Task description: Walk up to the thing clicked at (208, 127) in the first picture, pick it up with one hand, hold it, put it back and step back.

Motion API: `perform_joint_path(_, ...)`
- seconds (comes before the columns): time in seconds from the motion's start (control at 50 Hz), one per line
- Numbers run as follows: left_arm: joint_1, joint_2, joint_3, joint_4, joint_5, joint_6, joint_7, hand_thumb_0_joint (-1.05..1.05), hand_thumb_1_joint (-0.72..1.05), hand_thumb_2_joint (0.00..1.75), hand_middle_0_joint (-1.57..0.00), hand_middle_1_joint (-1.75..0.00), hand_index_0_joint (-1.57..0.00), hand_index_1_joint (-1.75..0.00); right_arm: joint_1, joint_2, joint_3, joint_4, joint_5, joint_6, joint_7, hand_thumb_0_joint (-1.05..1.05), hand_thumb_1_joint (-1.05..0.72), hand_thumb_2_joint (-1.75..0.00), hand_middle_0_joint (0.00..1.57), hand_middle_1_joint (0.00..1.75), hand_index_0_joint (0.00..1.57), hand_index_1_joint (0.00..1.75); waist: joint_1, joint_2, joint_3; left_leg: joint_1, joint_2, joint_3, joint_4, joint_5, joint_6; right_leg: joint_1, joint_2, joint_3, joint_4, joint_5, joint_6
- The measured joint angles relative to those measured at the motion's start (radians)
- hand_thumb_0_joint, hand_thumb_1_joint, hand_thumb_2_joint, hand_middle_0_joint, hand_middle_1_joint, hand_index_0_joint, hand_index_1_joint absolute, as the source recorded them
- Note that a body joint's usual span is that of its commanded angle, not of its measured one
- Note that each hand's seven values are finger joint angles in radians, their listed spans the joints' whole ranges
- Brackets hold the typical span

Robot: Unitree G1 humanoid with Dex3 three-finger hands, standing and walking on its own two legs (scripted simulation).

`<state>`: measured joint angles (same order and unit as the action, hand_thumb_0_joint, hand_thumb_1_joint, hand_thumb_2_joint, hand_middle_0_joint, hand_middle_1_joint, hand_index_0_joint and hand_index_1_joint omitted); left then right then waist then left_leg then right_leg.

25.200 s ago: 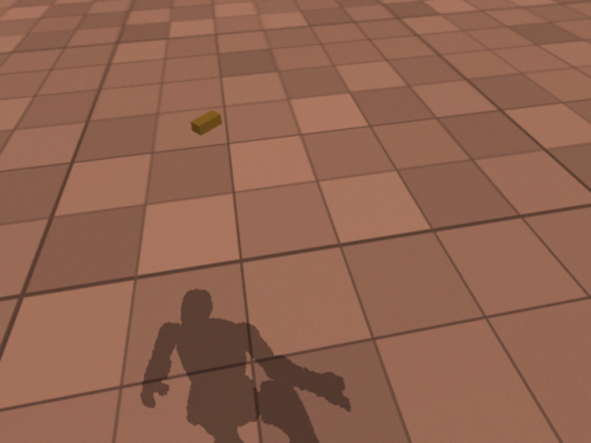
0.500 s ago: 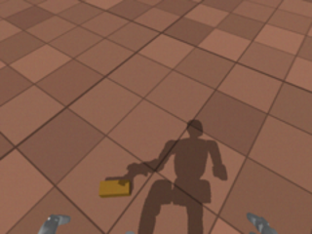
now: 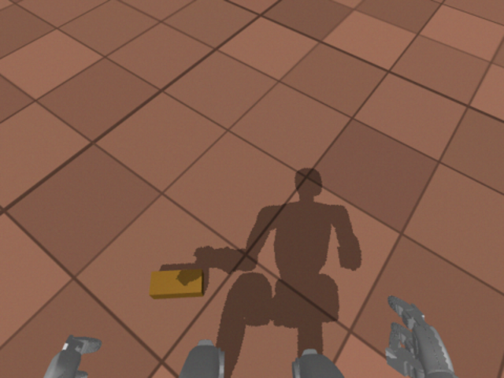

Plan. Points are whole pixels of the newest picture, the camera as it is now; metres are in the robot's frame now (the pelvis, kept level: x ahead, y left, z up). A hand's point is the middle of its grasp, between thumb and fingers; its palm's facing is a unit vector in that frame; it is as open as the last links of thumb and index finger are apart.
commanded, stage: rise first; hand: left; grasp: from above
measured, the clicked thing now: (177, 284) +0.43 +0.26 -0.65
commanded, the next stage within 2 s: none
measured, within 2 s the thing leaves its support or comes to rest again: neither
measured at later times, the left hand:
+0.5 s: hand out of the picture +0.14 +0.29 -0.23, palm faces -0.38 -0.68 -0.63, open 14.4 cm
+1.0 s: hand (136, 319) +0.28 +0.30 -0.40, palm faces -0.47 -0.21 -0.86, open 14.1 cm
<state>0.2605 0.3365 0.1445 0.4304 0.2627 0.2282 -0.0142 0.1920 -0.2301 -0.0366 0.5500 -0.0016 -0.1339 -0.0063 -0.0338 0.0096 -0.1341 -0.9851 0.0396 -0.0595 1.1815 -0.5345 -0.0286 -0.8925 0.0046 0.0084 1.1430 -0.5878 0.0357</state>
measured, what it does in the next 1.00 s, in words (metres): lowers itself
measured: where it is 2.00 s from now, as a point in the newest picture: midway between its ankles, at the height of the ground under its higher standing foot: outside the picture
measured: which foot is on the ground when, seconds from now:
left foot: down 0.00-1.00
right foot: down 0.00-1.00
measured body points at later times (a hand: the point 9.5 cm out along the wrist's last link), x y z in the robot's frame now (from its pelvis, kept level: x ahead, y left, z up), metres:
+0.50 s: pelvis -0.04 +0.00 -0.09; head +0.10 +0.02 +0.34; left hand +0.16 +0.33 -0.19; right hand +0.16 -0.25 -0.18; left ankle +0.01 +0.13 -0.65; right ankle -0.02 -0.14 -0.65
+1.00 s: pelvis -0.10 +0.00 -0.27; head +0.10 +0.02 +0.12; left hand +0.30 +0.31 -0.36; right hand +0.00 -0.28 -0.41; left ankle +0.01 +0.13 -0.65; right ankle -0.02 -0.14 -0.65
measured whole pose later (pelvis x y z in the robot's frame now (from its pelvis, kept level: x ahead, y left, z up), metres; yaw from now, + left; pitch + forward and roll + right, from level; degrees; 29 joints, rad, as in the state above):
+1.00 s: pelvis -0.10 +0.00 -0.27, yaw -6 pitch +32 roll -5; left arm -0.54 0.65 0.17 0.99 0.98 -0.26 0.15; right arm 0.11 -0.26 -0.04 0.75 -0.05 -0.08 0.07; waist -0.04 0.00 -0.11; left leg -2.10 0.03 -0.15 2.14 -0.61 -0.05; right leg -2.00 0.07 -0.01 2.13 -0.70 0.05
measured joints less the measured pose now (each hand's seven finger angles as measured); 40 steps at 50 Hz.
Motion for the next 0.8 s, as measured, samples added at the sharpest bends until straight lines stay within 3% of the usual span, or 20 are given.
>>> perform_joint_path(0.3, 0.061, 0.011, -0.005, -0.107, 0.049, -0.022, 0.013, 0.00, -0.57, 0.97, -0.09, -1.04, -0.09, -1.04, -0.017, 0.001, 0.000, -0.021, 0.006, -0.012, 0.016, 0.01, -0.95, -0.90, 0.20, 0.30, 0.21, 0.30, 0.011, 0.008, -0.016, -0.188, -0.004, -0.019, 0.167, -0.032, -0.002, -0.182, 0.004, -0.011, 0.171, -0.041, 0.000)
perform_joint_path(0.36, 0.033, 0.027, -0.013, -0.075, 0.079, -0.048, 0.017, 0.00, -0.58, 0.97, -0.10, -1.03, -0.09, -1.04, -0.027, -0.003, 0.002, -0.017, 0.007, -0.024, 0.015, 0.01, -0.95, -0.91, 0.20, 0.30, 0.21, 0.30, 0.013, 0.007, -0.020, -0.234, -0.007, -0.022, 0.205, -0.036, -0.002, -0.228, 0.003, -0.011, 0.212, -0.049, 0.001)
perform_joint_path(0.52, -0.178, 0.115, -0.004, 0.136, 0.248, -0.218, 0.040, 0.00, -0.59, 0.99, -0.11, -1.01, -0.10, -1.02, -0.087, -0.034, 0.001, 0.025, -0.005, -0.066, 0.022, 0.01, -0.95, -0.91, 0.20, 0.30, 0.21, 0.30, 0.006, -0.009, -0.044, -0.486, -0.015, -0.023, 0.406, -0.073, -0.008, -0.483, 0.003, -0.002, 0.431, -0.101, 0.004)
perform_joint_path(0.62, -0.321, 0.157, -0.001, 0.208, 0.370, -0.331, 0.085, 0.00, -0.58, 0.99, -0.12, -1.00, -0.10, -1.01, -0.126, -0.054, -0.009, 0.070, -0.008, -0.056, 0.034, 0.01, -0.95, -0.91, 0.20, 0.30, 0.21, 0.30, 0.004, -0.004, -0.058, -0.677, -0.013, -0.030, 0.567, -0.103, -0.011, -0.674, 0.014, 0.003, 0.598, -0.137, 0.009)
perform_joint_path(0.72, -0.489, 0.185, 0.013, 0.315, 0.476, -0.367, 0.135, 0.00, -0.57, 1.01, -0.11, -1.01, -0.09, -1.03, -0.148, -0.057, -0.017, 0.111, -0.011, -0.025, 0.049, 0.01, -0.93, -0.90, 0.20, 0.30, 0.21, 0.30, 0.011, 0.003, -0.040, -0.837, -0.008, -0.041, 0.704, -0.111, -0.017, -0.835, 0.030, 0.003, 0.738, -0.148, 0.012)
perform_joint_path(0.8, -0.612, 0.216, 0.019, 0.401, 0.547, -0.391, 0.146, 0.00, -0.55, 1.02, -0.09, -1.02, -0.08, -1.03, -0.142, -0.051, -0.018, 0.144, -0.020, -0.002, 0.061, 0.00, -0.91, -0.90, 0.20, 0.30, 0.21, 0.30, 0.018, 0.002, -0.018, -0.944, -0.004, -0.055, 0.794, -0.104, -0.021, -0.944, 0.044, -0.002, 0.829, -0.141, 0.013)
